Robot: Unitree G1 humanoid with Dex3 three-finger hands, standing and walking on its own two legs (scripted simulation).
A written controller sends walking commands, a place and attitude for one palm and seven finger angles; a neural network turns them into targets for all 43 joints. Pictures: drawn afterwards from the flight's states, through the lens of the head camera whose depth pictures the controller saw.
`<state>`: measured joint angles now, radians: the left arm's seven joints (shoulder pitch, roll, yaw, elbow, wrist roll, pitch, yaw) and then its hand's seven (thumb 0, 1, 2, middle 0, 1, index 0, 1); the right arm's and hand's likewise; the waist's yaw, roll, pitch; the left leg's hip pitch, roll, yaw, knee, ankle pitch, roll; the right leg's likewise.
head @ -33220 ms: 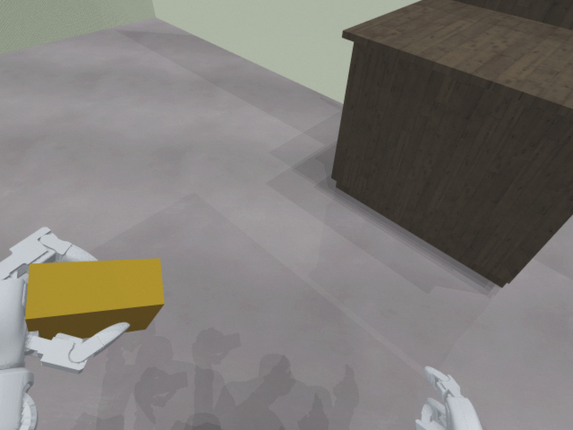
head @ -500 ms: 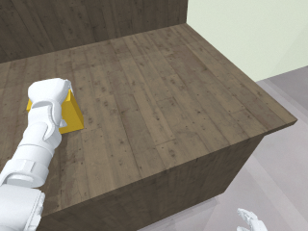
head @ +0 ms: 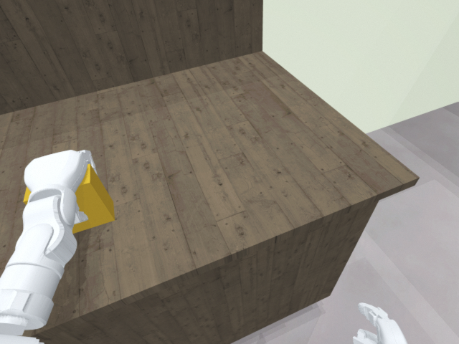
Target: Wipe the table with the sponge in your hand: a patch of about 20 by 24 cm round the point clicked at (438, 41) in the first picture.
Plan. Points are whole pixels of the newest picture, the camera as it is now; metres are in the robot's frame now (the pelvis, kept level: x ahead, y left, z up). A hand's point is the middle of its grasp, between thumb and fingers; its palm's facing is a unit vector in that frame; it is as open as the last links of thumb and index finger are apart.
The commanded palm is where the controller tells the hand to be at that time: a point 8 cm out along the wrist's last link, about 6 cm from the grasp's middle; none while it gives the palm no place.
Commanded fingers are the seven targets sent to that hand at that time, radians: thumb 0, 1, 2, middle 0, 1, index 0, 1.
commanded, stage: wipe back along the middle lane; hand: left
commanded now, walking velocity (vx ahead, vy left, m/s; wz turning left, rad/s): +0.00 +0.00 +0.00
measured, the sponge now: (78, 207) +0.33 +0.32 +0.07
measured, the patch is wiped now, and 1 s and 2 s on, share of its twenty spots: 0.70 0.80 0.85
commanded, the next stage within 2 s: slide across to the third lane in 1.02 s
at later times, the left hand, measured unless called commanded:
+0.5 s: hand (69, 208) +0.30 +0.30 +0.11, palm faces +0.06 -0.02 -1.00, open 9.7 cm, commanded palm +0.26 +0.29 +0.15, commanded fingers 0.00 0.10 1.30 -1.20 -1.60 -1.20 -1.60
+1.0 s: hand (69, 231) +0.26 +0.28 +0.11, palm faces +0.11 -0.06 -0.99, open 9.6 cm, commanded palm +0.21 +0.26 +0.15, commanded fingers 0.00 0.10 1.30 -1.20 -1.60 -1.20 -1.60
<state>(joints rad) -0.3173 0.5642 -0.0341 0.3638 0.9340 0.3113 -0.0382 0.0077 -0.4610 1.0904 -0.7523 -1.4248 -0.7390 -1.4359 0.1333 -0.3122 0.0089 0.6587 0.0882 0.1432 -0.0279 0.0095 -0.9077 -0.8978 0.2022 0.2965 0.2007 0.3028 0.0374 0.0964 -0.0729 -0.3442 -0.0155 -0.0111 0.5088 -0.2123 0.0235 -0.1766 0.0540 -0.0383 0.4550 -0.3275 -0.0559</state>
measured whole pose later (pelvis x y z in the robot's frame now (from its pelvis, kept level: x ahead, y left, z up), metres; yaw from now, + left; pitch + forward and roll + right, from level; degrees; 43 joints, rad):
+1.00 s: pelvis -0.01 +0.01 +0.00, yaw +0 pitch +0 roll +0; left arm 0.01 0.46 -0.14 -0.15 0.95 0.53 0.00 0.04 -0.45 1.08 -0.71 -1.47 -0.74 -1.43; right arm 0.01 -0.26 0.06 0.62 0.09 0.12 0.01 0.01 -0.91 -0.90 0.20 0.30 0.20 0.30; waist 0.11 0.11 -0.07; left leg -0.31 -0.03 0.01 0.54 -0.22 0.04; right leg -0.15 0.03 -0.02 0.51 -0.35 -0.04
